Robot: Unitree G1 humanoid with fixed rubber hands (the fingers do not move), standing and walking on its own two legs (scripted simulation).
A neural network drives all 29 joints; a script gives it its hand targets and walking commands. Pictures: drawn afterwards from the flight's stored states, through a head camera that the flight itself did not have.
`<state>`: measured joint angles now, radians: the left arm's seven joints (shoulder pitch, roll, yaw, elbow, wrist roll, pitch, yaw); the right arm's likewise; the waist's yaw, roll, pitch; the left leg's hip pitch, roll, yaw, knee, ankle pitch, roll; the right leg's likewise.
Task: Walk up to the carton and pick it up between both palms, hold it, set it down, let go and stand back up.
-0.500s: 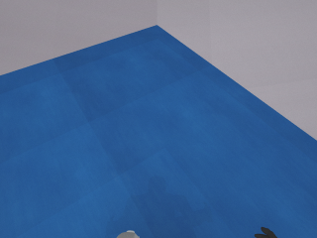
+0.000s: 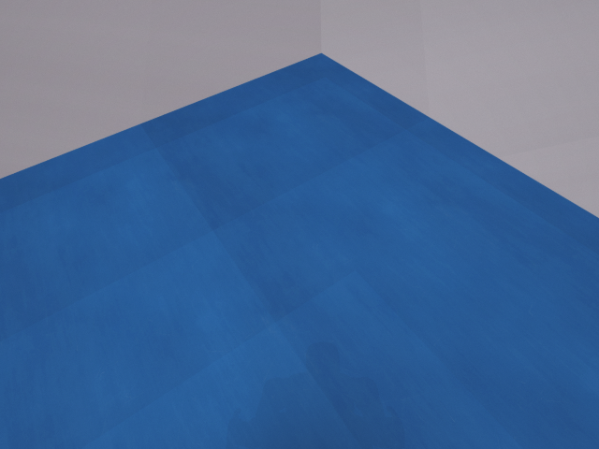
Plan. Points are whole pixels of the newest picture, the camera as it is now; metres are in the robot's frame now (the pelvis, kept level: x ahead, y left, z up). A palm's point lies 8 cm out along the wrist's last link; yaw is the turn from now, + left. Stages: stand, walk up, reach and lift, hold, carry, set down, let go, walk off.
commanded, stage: walk up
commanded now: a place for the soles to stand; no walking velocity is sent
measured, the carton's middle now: out of the picture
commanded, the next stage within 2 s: none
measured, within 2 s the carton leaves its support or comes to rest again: neither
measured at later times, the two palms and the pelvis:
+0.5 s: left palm out of the picture -0.06 +0.42 -0.15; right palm out of the picture +0.03 -0.12 -0.11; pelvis -0.10 +0.12 -0.01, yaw +11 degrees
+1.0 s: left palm out of the picture -0.27 +0.44 -0.10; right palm out of the picture -0.07 -0.05 -0.16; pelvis -0.21 +0.17 +0.00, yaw +24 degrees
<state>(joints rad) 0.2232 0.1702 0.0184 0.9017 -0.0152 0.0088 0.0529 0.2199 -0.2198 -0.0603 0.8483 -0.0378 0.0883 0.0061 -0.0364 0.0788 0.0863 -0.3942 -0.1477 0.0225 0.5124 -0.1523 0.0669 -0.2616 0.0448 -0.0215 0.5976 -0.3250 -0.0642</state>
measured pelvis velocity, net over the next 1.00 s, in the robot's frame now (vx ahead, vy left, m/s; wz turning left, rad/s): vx -0.21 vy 0.17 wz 0.43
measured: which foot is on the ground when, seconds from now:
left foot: up 0.00-0.36, down 0.38-0.74, up 0.76-1.00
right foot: down 0.00-0.40, up 0.42-0.72, down 0.74-1.00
